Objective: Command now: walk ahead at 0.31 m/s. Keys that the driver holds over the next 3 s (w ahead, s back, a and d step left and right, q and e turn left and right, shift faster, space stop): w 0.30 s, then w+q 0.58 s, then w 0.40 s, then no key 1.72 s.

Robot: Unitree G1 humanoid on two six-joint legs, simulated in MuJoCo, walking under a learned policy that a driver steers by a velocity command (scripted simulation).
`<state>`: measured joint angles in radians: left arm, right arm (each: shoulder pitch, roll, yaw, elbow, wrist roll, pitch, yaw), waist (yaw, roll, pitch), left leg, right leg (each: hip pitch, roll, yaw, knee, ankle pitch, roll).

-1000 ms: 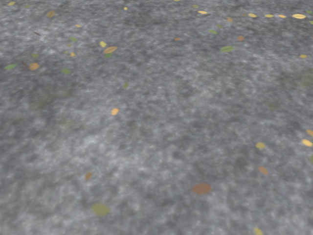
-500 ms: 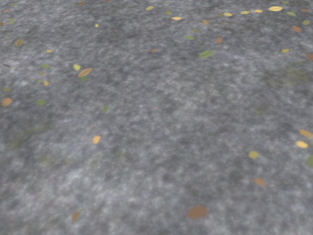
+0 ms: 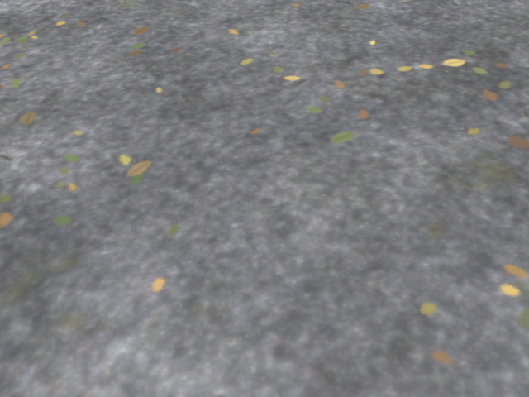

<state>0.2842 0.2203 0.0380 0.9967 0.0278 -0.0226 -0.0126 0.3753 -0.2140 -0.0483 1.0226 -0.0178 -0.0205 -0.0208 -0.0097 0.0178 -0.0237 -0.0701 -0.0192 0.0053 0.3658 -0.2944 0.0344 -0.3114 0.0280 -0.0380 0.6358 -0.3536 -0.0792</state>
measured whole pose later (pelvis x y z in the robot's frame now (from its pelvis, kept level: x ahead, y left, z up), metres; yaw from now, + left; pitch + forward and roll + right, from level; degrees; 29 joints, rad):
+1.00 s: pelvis +0.50 +0.02 +0.00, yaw +18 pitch +2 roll +0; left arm 0.00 0.23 0.03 0.80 0.04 -0.04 -0.03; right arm 0.43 -0.23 -0.07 0.96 -0.01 -0.06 -0.01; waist -0.10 -0.04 0.04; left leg 0.01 -0.14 -0.14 0.27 -0.29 0.12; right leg -0.62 -0.07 0.01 0.65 -0.02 0.03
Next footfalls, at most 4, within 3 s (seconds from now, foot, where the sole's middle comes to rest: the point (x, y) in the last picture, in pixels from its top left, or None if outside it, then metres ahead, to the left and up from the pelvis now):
0.56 left None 0.42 0.06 -0.78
1.10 right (293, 324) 0.77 -0.03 -0.78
1.56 left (209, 284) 0.91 0.22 -0.78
1.88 right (281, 281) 0.91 0.00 -0.78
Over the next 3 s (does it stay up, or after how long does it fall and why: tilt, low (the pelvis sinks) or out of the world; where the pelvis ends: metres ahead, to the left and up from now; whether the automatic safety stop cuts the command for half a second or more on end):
stays up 0.89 0.10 0.00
